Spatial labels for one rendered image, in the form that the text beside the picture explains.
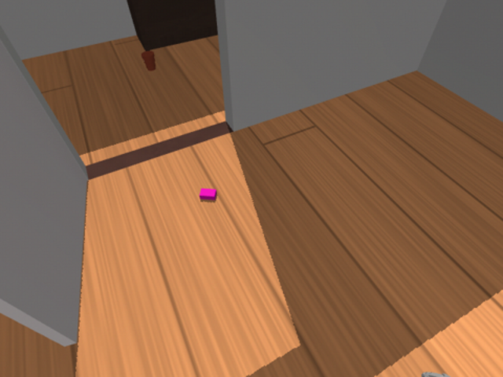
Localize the bookshelf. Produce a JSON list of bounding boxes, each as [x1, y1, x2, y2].
[[127, 0, 218, 51]]

